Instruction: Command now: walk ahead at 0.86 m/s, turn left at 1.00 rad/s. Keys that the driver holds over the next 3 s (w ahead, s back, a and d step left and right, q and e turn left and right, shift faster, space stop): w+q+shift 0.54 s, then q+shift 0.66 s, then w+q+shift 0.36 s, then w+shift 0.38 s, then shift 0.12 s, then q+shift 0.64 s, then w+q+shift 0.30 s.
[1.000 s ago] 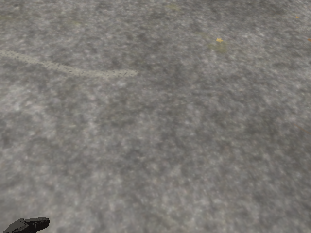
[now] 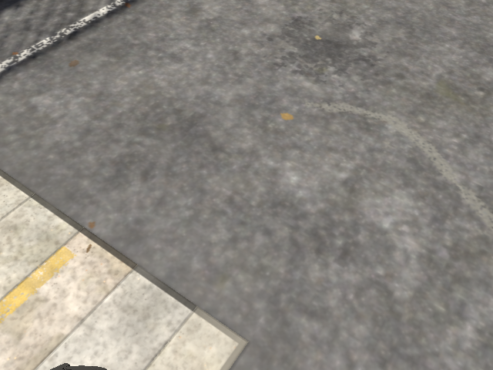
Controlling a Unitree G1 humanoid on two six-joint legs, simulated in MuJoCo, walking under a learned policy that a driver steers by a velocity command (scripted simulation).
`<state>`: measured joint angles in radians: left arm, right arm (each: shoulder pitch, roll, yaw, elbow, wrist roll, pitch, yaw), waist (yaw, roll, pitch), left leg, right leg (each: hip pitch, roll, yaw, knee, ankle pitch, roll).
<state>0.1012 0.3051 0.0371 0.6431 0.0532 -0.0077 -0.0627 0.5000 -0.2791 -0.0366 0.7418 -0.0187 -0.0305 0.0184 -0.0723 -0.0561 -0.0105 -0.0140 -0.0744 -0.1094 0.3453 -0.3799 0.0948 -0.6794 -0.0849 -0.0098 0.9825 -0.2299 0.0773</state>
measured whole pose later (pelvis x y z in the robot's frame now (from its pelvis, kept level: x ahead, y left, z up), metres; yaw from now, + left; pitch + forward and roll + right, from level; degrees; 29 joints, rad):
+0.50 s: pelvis +0.41 +0.05 -0.01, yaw +29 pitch +1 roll -2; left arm 0.53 0.30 0.06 0.90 0.03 -0.10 0.00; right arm -0.06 -0.33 -0.02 0.59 -0.03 0.00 0.11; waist 0.08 0.03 0.03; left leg -0.81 0.06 0.08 0.97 -0.04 0.13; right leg 0.17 -0.01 -0.31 0.24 -0.41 0.05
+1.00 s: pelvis +0.75 +0.26 -0.02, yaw +62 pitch +2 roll +0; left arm -0.07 0.28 0.04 0.52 0.01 -0.11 0.02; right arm 0.29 -0.32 -0.11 0.69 0.04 0.03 -0.06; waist -0.09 -0.06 0.06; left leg -0.20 -0.26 -0.32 0.71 -0.46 0.10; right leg -0.53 0.06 0.15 0.43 0.14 0.05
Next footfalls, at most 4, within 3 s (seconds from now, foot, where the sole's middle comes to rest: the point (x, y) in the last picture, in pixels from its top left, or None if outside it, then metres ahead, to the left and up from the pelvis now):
0.16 right None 0.34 -0.11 -0.77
0.62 left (136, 307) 0.67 0.24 -0.77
1.00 right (96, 223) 0.96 0.39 -0.77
1.42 left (102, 299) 0.70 0.34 -0.77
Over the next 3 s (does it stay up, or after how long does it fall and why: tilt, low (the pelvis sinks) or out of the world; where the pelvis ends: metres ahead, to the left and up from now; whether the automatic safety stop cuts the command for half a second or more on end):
stays up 0.68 1.11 0.01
